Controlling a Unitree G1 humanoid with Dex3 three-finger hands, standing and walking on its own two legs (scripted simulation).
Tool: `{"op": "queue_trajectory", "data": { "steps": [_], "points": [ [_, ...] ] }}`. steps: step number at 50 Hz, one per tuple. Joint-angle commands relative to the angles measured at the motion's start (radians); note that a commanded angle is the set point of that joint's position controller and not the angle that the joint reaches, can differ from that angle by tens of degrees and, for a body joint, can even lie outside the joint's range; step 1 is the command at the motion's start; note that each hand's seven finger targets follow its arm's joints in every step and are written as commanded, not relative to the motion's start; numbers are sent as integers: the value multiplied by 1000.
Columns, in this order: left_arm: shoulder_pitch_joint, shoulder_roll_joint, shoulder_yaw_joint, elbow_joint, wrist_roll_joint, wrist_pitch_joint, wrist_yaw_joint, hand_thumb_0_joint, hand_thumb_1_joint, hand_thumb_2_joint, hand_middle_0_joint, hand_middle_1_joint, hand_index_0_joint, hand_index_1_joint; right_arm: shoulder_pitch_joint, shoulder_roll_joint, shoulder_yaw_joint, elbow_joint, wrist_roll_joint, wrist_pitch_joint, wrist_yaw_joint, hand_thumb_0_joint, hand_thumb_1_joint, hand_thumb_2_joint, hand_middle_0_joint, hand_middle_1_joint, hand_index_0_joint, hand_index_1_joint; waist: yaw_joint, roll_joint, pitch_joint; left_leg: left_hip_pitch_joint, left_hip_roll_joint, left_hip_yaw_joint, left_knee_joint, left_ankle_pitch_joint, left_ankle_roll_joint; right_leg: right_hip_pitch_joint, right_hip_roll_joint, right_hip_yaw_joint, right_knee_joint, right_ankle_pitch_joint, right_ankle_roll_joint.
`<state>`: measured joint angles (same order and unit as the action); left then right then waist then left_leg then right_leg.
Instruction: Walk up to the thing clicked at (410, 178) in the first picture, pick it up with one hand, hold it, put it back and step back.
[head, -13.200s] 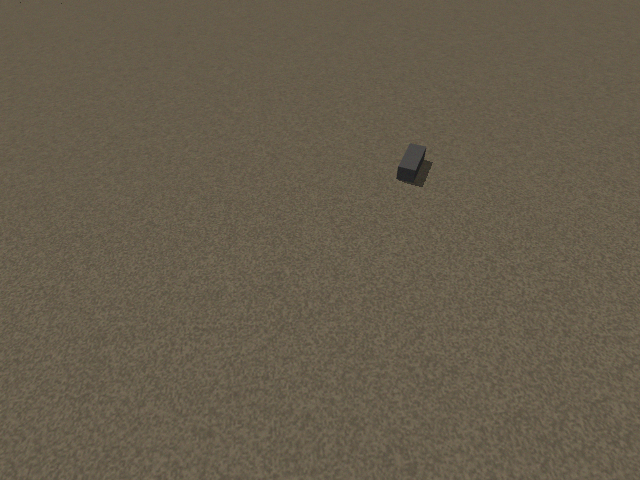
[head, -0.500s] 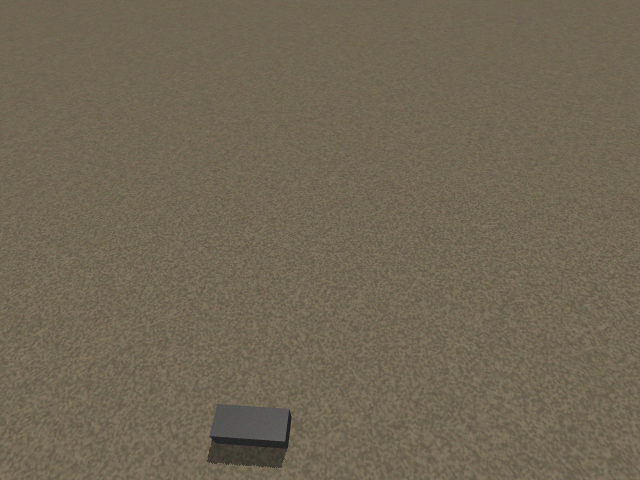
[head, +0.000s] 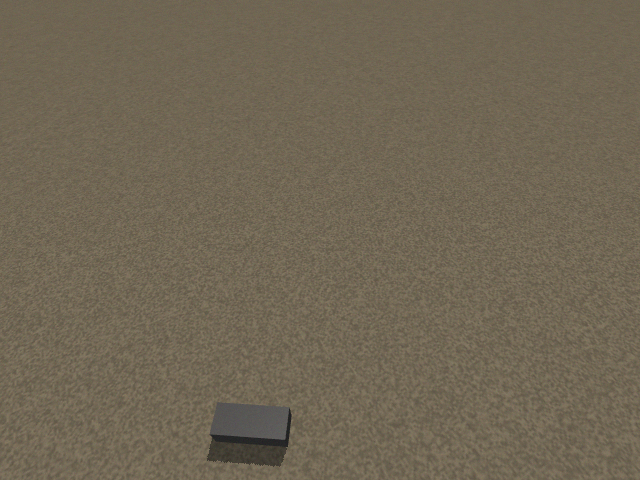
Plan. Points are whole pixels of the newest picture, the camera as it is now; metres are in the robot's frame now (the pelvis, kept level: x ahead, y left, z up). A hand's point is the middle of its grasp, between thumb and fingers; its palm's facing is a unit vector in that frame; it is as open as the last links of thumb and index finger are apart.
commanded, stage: stand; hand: left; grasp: from above
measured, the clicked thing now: (252, 424) +0.40 +0.25 -0.74
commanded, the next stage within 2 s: rise first in 1.00 s
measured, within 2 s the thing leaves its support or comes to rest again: neither
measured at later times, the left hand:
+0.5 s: hand out of the picture +0.07 +0.26 -0.16, palm faces -0.02 -0.94 -0.34, open 7.4 cm
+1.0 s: hand out of the picture +0.07 +0.26 -0.16, palm faces -0.04 -0.94 -0.34, open 7.4 cm
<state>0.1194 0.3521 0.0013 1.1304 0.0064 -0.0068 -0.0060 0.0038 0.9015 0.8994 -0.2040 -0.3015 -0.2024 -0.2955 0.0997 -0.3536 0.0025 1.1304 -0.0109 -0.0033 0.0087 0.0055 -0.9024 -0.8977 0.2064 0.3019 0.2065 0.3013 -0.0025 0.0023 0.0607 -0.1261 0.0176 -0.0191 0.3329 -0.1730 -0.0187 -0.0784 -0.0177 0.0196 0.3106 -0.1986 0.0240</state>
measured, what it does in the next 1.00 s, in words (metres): stands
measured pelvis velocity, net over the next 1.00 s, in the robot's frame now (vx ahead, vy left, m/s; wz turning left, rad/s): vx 0.00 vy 0.00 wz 0.00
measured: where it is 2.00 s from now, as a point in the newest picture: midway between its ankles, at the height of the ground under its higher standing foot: outside the picture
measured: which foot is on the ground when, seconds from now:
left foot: down 0.00-1.00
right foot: down 0.00-1.00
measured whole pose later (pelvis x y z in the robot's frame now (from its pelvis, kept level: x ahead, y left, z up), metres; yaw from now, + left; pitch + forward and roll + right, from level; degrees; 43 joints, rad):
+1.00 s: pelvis +0.00 +0.00 +0.00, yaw +0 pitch -2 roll +0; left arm 0.13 0.35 0.00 1.12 0.01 -0.01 -0.01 0.00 0.90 0.90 -0.20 -0.30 -0.20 -0.30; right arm 0.11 -0.35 0.00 1.12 -0.01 0.00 0.01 0.01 -0.90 -0.90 0.21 0.30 0.21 0.30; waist 0.00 0.00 0.06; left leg -0.13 0.01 -0.02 0.34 -0.18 -0.01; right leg -0.08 -0.02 0.02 0.31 -0.20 0.03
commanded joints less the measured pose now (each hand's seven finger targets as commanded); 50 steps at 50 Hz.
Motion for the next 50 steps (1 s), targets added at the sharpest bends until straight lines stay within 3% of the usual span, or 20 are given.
{"op": "queue_trajectory", "data": {
  "steps": [1, 19, 25, 29, 38, 41, 44, 50],
  "points": [
    [-18, 213, 42, -59, 3, -20, 15, 0, 899, 900, -200, -300, -200, -300, -33, -213, -39, -58, 5, -25, -16, 0, -900, -900, 200, 300, 200, 300, 5, 10, -84, 37, 110, -79, -47, 160, 39, -17, -110, 68, -42, 152, -38],
    [-16, 214, 42, -65, 4, -22, 14, 0, 899, 900, -200, -300, -200, -300, -33, -215, -43, -70, 4, -29, -16, 0, -900, -900, 200, 300, 200, 300, 7, -3, -96, 55, 111, -79, -35, 185, 45, -11, -114, 67, -39, 168, -39],
    [-21, 217, 43, -67, 5, -19, 15, 0, 899, 900, -200, -300, -200, -300, -27, -211, -42, -69, 3, -26, -16, 0, -900, -900, 200, 300, 200, 300, 3, -4, -76, 40, 109, -80, -45, 138, 41, -25, -112, 67, -42, 127, -40],
    [-20, 216, 43, -71, 4, -22, 15, 0, 899, 900, -200, -300, -200, -300, -27, -213, -42, -70, 4, -28, -17, 0, -900, -900, 200, 300, 200, 300, 5, -3, -94, 48, 113, -78, -36, 183, 44, -7, -115, 67, -36, 172, -38],
    [-19, 219, 41, -69, 3, -21, 16, 0, 899, 900, -200, -300, -200, -300, -21, -207, -42, -66, 5, -23, -15, 0, -900, -900, 200, 300, 200, 300, -1, -4, -66, 26, 104, -80, -45, 128, 38, -26, -111, 68, -47, 115, -39],
    [-14, 212, 39, -71, 4, -23, 16, 0, 899, 900, -200, -300, -200, -300, -24, -214, -44, -68, 4, -23, -15, 0, -900, -900, 200, 300, 200, 300, 1, 7, -77, 31, 106, -78, -40, 148, 43, -19, -113, 68, -47, 151, -38],
    [-10, 215, 40, -70, 6, -22, 16, 0, 899, 900, -200, -300, -200, -300, -26, -215, -43, -68, 4, -24, -15, 0, -900, -900, 200, 300, 200, 300, 4, 3, -63, 25, 107, -84, -49, 117, 41, -31, -109, 65, -49, 108, -36],
    [-8, 213, 39, -72, 5, -20, 15, 0, 899, 900, -200, -300, -200, -300, -19, -214, -42, -67, 3, -25, -14, 0, -900, -900, 200, 300, 200, 300, 3, 10, -73, 18, 106, -81, -47, 129, 41, -16, -112, 67, -42, 131, -38]
  ]
}}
